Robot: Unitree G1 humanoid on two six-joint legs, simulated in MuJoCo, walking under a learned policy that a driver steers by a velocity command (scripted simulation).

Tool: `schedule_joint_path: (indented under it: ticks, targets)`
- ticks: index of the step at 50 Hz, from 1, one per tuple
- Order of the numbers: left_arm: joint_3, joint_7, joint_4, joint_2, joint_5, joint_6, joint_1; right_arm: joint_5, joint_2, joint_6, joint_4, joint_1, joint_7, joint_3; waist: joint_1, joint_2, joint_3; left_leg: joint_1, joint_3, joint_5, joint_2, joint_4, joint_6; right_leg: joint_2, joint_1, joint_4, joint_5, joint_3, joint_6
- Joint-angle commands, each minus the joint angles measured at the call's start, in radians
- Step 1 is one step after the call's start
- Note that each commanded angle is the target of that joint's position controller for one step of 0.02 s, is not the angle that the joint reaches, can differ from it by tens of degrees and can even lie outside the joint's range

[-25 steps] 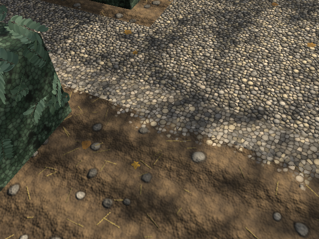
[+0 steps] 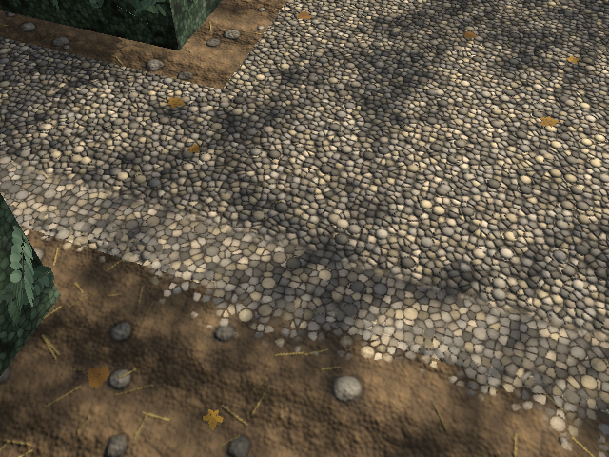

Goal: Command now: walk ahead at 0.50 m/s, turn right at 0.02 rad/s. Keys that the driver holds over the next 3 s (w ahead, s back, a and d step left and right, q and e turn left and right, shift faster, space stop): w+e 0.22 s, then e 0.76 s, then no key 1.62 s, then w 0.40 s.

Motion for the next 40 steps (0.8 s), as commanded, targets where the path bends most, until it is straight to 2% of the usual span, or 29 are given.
schedule_joint_path:
  ticks: [1,3,4,5,6,7,8,9,10,11,12,14,16,20,25,27,29,30,31,32,33,34,35,36,37,40]
  targets:
    - [0.01,0.005,-0.082,0.069,-0.002,-0.017,-0.074,-0.006,-0.159,-0.009,-0.022,0.009,-0.013,-0.029,0.029,0.089,0.072,-0.028,-0.084,0.632,0.314,0.007,0.108,0.037,0.044,-0.073,-0.029,-0.019,-0.043]
    - [0.02,0.016,-0.052,0.09,-0.002,-0.022,0.021,-0.017,-0.176,-0.006,-0.017,-0.013,-0.02,-0.033,0.073,0.105,0.008,0.018,-0.038,0.91,0.312,0.153,0.08,0.098,0.184,-0.096,-0.117,-0.047,-0.085]
    - [0.03,0.023,-0.011,0.104,0.001,-0.027,0.144,-0.021,-0.183,0.002,-0.013,-0.021,-0.022,-0.035,0.128,0.095,-0.059,0.015,-0.004,0.989,0.292,0.323,0.063,0.138,0.318,-0.138,-0.129,-0.062,-0.108]
    - [0.045,0.031,0.043,0.136,0.012,-0.034,0.306,-0.021,-0.174,0.006,-0.017,-0.016,-0.023,-0.031,0.187,0.072,-0.15,-0.093,0.032,0.877,0.257,0.549,0.042,0.118,0.54,-0.166,-0.12,-0.022,-0.141]
    - [0.072,0.042,0.064,0.24,0.029,-0.036,0.44,-0.003,-0.114,0.003,-0.056,0.028,-0.02,-0.015,0.201,-0.074,-0.272,-0.358,0.083,0.485,0.174,0.901,0.01,-0.129,0.807,-0.182,-0.193,0.323,-0.225]
    - [0.083,0.035,0.073,0.276,-0.002,-0.022,0.415,0.007,-0.094,-0.004,-0.059,0.087,-0.005,-0.019,0.137,-0.256,-0.353,-0.649,0.005,-0.219,-0.011,1.183,-0.018,-0.293,0.951,-0.362,-0.177,0.816,-0.353]
    - [0.079,0.026,0.048,0.241,-0.028,-0.018,0.292,-0.018,-0.146,-0.005,-0.079,-0.003,-0.005,-0.029,0.106,-0.099,-0.228,-0.753,-0.104,-0.157,0.075,1.226,-0.002,-0.251,0.856,-0.382,-0.254,0.732,-0.329]
    - [0.064,0.026,0.033,0.181,-0.029,-0.018,0.221,-0.016,-0.143,-0.015,-0.102,-0.09,0.001,-0.026,0.098,-0.014,-0.113,-0.768,-0.099,-0.068,0.121,1.182,-0.002,-0.222,0.712,-0.397,-0.229,0.591,-0.306]
    - [0.053,0.026,0.039,0.139,-0.022,-0.02,0.196,-0.014,-0.125,-0.019,-0.111,-0.117,0.003,-0.022,0.07,0.039,-0.039,-0.732,-0.097,-0.026,0.157,1.097,-0.007,-0.174,0.59,-0.429,-0.147,0.504,-0.272]
    - [0.048,0.031,0.049,0.126,-0.024,-0.025,0.191,-0.025,-0.117,-0.008,-0.122,-0.126,0.003,-0.021,0.042,0.033,-0.011,-0.687,-0.102,-0.018,0.179,1.032,-0.02,-0.132,0.511,-0.442,-0.067,0.441,-0.249]
    - [0.044,0.033,0.052,0.123,-0.025,-0.032,0.181,-0.032,-0.105,0.01,-0.118,-0.11,0.002,-0.017,0.019,0.025,-0.007,-0.633,-0.094,-0.017,0.181,1.0,-0.038,-0.107,0.458,-0.446,0.075,0.384,-0.238]
    - [0.049,0.032,0.06,0.145,-0.028,-0.047,0.21,-0.033,-0.091,0.034,-0.126,-0.1,-0.003,-0.015,0.004,0.023,-0.027,-0.592,-0.071,-0.03,0.165,0.955,-0.075,-0.09,0.42,-0.416,0.411,0.308,-0.251]
    - [0.055,0.032,0.061,0.171,-0.025,-0.046,0.225,-0.027,-0.085,0.045,-0.145,-0.133,-0.007,-0.013,0.002,0.016,-0.037,-0.597,-0.053,0.008,0.151,0.881,-0.104,-0.062,0.4,-0.395,0.552,0.255,-0.244]
    - [0.055,0.039,0.058,0.17,-0.029,-0.021,0.27,-0.018,-0.087,0.058,-0.196,-0.259,-0.012,-0.009,0.046,-0.031,-0.059,-0.62,-0.041,0.129,0.129,0.724,-0.126,-0.014,0.434,-0.344,0.576,0.24,-0.186]
    - [0.064,0.055,0.046,0.182,-0.018,0.011,0.311,-0.004,-0.11,0.057,-0.239,-0.359,-0.021,-0.006,0.095,-0.056,-0.067,-0.633,-0.07,0.128,0.093,0.587,-0.116,-0.027,0.54,-0.26,0.539,0.329,-0.166]
    - [0.07,0.061,0.03,0.19,-0.011,0.022,0.288,0.001,-0.126,0.048,-0.24,-0.339,-0.027,-0.008,0.087,-0.067,-0.06,-0.584,-0.091,0.082,0.079,0.503,-0.101,-0.03,0.553,-0.211,0.517,0.379,-0.153]
    - [0.076,0.063,0.005,0.2,-0.014,0.026,0.224,0.002,-0.146,0.035,-0.223,-0.259,-0.035,-0.014,0.04,-0.073,-0.057,-0.45,-0.1,0.102,0.065,0.336,-0.076,-0.001,0.517,-0.143,0.415,0.425,-0.112]
    - [0.074,0.061,-0.012,0.193,-0.027,0.022,0.185,-0.009,-0.162,0.021,-0.21,-0.189,-0.043,-0.019,-0.003,-0.043,-0.074,-0.309,-0.122,0.242,0.102,0.209,-0.057,0.045,0.456,-0.053,0.348,0.419,-0.075]
    - [0.055,0.06,-0.051,0.126,-0.045,0.013,0.211,-0.022,-0.247,0.012,-0.217,-0.116,-0.057,-0.036,0.0,0.13,-0.188,-0.112,-0.315,0.533,0.354,0.213,0.003,0.116,0.362,0.178,0.07,0.321,-0.028]
    - [0.056,0.068,-0.045,0.096,-0.051,0.027,0.368,-0.003,-0.294,0.037,-0.238,-0.161,-0.053,-0.044,0.077,0.316,-0.264,0.0,-0.57,0.887,0.571,0.228,0.163,0.289,0.179,0.36,-0.688,0.159,-0.009]
    - [0.065,0.076,-0.005,0.166,-0.012,0.046,0.387,0.01,-0.231,0.056,-0.243,-0.162,-0.048,-0.039,0.078,0.201,-0.252,-0.059,-0.581,0.779,0.568,0.223,0.213,0.207,0.141,0.502,-0.679,0.141,-0.003]
    - [0.073,0.068,0.0,0.185,-0.003,0.058,0.314,0.008,-0.155,0.061,-0.26,-0.204,-0.049,-0.018,0.071,0.106,-0.158,-0.149,-0.452,0.648,0.49,0.202,0.184,0.177,0.133,0.535,-0.59,0.148,0.008]
    - [0.074,0.058,-0.011,0.175,-0.005,0.068,0.267,0.001,-0.128,0.07,-0.273,-0.26,-0.051,-0.008,0.082,0.094,-0.107,-0.218,-0.34,0.532,0.42,0.17,0.143,0.151,0.137,0.521,-0.521,0.142,0.026]
    - [0.073,0.045,-0.026,0.167,-0.004,0.079,0.236,-0.005,-0.131,0.073,-0.279,-0.284,-0.055,-0.007,0.082,0.151,-0.074,-0.255,-0.263,0.48,0.372,0.147,0.118,0.133,0.133,0.51,-0.472,0.132,0.045]
    - [0.07,0.034,-0.026,0.161,-0.006,0.089,0.241,-0.011,-0.143,0.074,-0.28,-0.284,-0.057,-0.011,0.081,0.194,-0.068,-0.283,-0.205,0.494,0.338,0.141,0.114,0.139,0.152,0.525,-0.438,0.113,0.062]
    - [0.064,0.022,-0.045,0.152,-0.019,0.101,0.217,-0.016,-0.157,0.071,-0.273,-0.248,-0.05,-0.02,0.07,0.178,-0.096,-0.264,-0.14,0.501,0.346,0.141,0.135,0.141,0.155,0.488,-0.408,0.095,0.079]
